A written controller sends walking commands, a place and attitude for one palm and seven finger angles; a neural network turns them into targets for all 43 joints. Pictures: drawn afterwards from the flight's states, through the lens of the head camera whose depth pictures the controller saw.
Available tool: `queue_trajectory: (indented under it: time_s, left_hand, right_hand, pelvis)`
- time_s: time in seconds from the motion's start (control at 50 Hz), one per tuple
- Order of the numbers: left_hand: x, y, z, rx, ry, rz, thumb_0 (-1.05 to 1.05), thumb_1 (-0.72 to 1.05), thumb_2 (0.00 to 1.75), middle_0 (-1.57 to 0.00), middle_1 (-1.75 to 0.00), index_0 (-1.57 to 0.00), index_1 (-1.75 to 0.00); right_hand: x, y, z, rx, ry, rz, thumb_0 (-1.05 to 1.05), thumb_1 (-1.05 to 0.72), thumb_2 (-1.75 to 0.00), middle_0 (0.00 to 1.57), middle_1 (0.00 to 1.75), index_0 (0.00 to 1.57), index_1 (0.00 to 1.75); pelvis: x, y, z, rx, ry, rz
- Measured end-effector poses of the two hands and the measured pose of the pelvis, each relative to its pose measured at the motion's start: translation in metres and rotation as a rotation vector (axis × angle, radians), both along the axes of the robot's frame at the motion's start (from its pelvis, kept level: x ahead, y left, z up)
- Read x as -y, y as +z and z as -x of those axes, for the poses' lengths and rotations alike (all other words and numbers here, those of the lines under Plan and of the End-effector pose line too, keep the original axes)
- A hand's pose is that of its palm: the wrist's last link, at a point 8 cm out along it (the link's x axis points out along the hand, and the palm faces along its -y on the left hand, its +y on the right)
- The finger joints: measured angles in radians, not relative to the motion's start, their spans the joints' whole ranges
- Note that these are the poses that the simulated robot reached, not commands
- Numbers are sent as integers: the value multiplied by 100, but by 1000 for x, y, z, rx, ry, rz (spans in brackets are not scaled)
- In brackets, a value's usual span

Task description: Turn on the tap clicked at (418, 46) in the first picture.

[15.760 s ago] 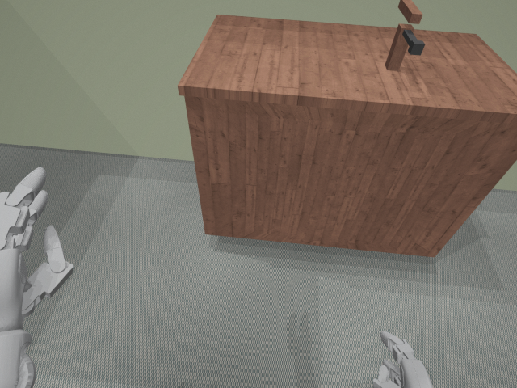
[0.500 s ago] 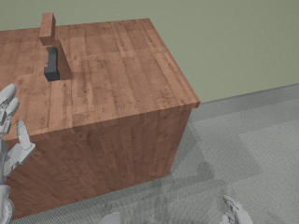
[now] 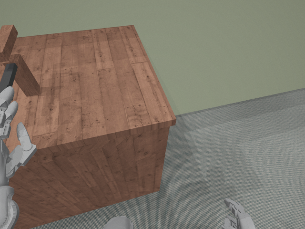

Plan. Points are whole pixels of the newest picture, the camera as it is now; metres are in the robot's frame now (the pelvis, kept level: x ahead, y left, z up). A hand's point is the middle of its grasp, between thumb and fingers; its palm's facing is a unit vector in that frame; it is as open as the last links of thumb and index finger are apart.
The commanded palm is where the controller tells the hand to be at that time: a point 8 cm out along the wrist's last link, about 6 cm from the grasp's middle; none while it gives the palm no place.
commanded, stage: come to a stop and stand still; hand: left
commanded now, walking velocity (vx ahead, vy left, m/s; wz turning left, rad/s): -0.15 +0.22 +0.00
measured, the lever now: (3, 93) +0.34 +0.38 +0.17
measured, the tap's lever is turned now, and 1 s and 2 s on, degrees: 0 0 0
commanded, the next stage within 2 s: none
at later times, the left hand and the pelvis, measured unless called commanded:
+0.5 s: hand (54, 135) +0.26 +0.23 +0.15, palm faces +0.38 -0.82 -0.42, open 7.4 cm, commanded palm +0.20 +0.27 +0.19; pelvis +0.04 -0.01 +0.00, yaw +0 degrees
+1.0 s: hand out of the picture +0.21 +0.34 +0.18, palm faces +0.46 -0.80 -0.38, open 7.4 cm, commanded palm +0.15 +0.34 +0.19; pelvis -0.01 +0.07 +0.00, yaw -1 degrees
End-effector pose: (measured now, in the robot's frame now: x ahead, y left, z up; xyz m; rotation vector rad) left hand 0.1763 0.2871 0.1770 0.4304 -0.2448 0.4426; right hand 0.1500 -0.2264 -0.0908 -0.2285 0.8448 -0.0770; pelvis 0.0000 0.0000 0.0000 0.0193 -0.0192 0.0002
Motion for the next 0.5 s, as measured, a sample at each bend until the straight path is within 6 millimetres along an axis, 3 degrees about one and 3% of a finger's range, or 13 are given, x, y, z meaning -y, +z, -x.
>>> queue_trajectory:
  time_s: [0.12,0.28,0.38,0.5]
  left_hand:
    - [17,9,-31,96,-101,-25,1,89,90,-21,-31,-21,-30]
    - [28,35,-47,55,-91,-145,1,89,90,-22,-31,-21,-30]
    - [25,17,-48,-59,-45,-110,1,89,90,-21,-31,-21,-30]
    - [19,-6,-39,-117,-42,-32,1,89,90,-22,-31,-22,-30]
  right_hand:
    - [29,19,-23,88,-65,84,1,-91,-90,20,30,20,30]
    - [23,21,-58,148,-52,-16,1,-91,-90,20,30,20,30]
    - [14,14,-65,127,-24,-52,1,-91,-90,20,30,20,30]
    - [4,9,-60,84,-4,-10,1,-91,-90,20,30,20,30]
  pelvis:
    - [5,-6,-23,4,0,15]
    - [19,3,-46,-20,-1,21]
    - [19,7,-44,-33,-17,3]
    - [8,3,-39,-18,-3,12]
